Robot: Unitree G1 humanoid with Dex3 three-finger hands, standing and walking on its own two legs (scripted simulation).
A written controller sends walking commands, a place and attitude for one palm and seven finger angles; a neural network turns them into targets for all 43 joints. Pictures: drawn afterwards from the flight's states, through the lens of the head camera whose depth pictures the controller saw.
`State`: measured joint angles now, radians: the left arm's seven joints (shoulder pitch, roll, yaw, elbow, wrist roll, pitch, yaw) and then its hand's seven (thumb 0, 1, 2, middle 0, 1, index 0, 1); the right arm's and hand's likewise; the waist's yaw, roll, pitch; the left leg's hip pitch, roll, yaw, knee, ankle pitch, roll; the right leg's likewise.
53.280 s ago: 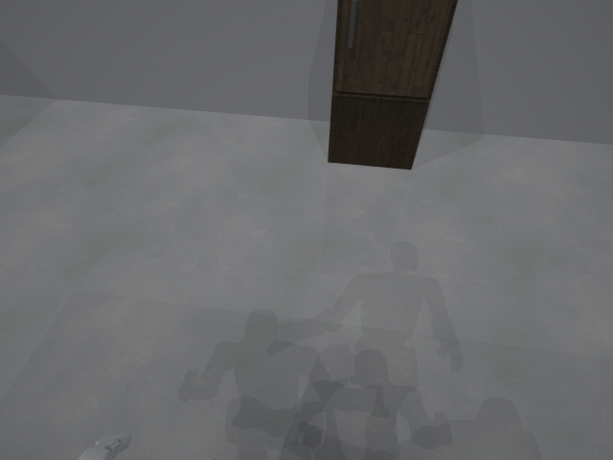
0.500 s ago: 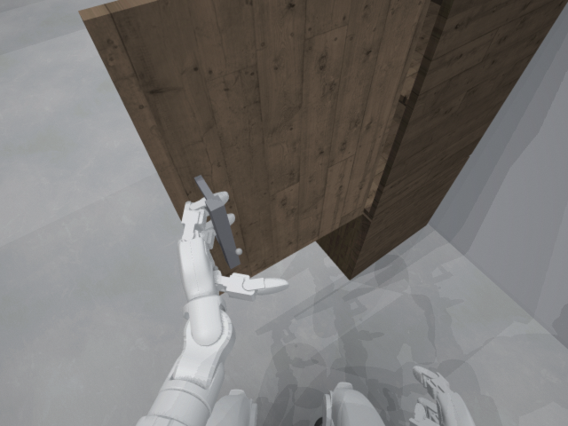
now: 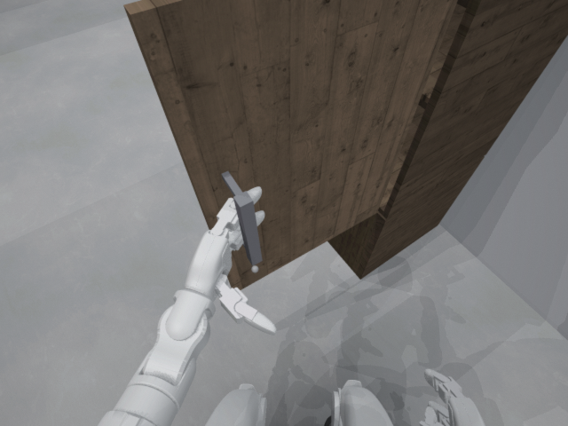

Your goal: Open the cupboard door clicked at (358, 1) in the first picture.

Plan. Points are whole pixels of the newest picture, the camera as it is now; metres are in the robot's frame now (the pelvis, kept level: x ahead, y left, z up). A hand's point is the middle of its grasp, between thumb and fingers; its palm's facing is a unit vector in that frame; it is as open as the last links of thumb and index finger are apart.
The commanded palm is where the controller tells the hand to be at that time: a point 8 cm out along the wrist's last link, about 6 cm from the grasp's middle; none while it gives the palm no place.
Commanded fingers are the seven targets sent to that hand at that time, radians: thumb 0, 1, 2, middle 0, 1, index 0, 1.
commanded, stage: slide the hand sideways off the handle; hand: left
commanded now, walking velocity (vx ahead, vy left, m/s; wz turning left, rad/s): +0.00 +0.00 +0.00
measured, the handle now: (243, 222) +0.39 +0.08 +0.04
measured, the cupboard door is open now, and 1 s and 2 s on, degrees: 87 87 87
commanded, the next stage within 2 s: draw the hand back to the body in 0.96 s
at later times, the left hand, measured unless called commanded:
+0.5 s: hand (224, 286) +0.29 +0.10 +0.03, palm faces -0.17 -0.98 -0.04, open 16.2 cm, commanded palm +0.28 +0.16 +0.04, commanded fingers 0.00 -0.50 0.30 -0.15 -0.30 -0.15 -0.30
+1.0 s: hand (177, 308) +0.26 +0.15 +0.03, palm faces -0.16 -0.99 -0.05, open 16.3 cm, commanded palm +0.25 +0.21 +0.04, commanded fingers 0.00 -0.50 0.30 -0.15 -0.30 -0.15 -0.30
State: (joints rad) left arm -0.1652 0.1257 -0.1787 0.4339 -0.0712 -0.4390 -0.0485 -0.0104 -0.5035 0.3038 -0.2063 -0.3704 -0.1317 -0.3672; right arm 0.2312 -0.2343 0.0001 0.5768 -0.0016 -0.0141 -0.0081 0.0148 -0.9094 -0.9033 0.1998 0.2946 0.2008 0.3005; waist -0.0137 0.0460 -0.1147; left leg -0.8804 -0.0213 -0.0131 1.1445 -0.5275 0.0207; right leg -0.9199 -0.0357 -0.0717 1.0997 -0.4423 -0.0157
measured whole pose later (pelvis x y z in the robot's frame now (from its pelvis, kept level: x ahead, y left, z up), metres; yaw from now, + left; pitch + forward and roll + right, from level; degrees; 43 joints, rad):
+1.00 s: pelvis +0.01 -0.01 -0.01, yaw -1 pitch +17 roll -1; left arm 0.24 0.26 0.13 0.09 -0.26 -0.39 -0.35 -0.01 -0.50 0.30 -0.16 -0.30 -0.15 -0.30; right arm 0.23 -0.25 0.01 0.49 0.02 -0.09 -0.05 0.02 -0.91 -0.90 0.20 0.29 0.20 0.30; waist 0.00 0.03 -0.16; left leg -0.94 0.01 -0.03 1.23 -0.59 0.00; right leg -0.98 -0.01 -0.09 1.17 -0.50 -0.04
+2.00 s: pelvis +0.05 +0.01 +0.07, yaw -1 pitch +1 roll -1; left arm 0.50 0.33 0.22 -0.37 -0.04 -0.03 0.15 0.00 0.15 0.58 -0.18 -0.30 -0.18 -0.30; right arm 0.27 -0.22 0.05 0.57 0.01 -0.12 -0.11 0.02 -0.91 -0.90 0.20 0.30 0.20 0.30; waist 0.05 0.07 -0.06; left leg -0.29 -0.01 0.00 0.67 -0.40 0.03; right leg -0.33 -0.01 -0.05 0.63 -0.32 0.00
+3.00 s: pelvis +0.03 +0.00 +0.09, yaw -3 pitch +0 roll -1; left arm 0.52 0.37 0.38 -0.41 -0.02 -0.17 0.12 0.02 0.89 0.90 -0.21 -0.30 -0.21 -0.30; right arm 0.17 -0.25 0.00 0.58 -0.01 -0.06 -0.08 0.02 -0.91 -0.90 0.20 0.29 0.20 0.30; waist 0.00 0.05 0.03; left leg -0.18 0.01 0.03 0.45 -0.26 0.02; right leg -0.23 0.01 -0.02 0.40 -0.16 -0.01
